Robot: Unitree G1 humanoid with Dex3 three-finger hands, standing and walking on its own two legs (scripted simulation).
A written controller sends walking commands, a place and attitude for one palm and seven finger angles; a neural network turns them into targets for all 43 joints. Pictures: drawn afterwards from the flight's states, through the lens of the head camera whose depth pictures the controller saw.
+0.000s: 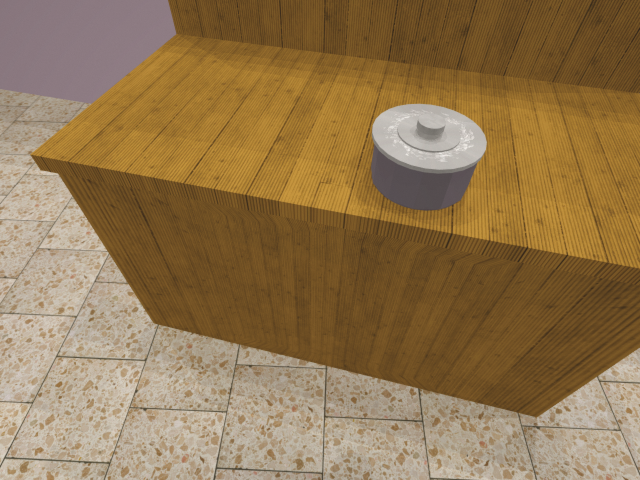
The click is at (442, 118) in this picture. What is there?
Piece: lid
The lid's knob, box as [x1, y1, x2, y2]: [417, 113, 445, 134]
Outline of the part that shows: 419,116 417,128 420,131 427,134 438,134 442,132 445,124 445,121 442,117 431,113 426,113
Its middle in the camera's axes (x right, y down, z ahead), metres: +0.19 -0.20 +0.67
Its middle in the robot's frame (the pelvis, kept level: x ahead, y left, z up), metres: +0.66 -0.15 +0.10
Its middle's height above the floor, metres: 0.88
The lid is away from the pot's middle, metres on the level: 0.00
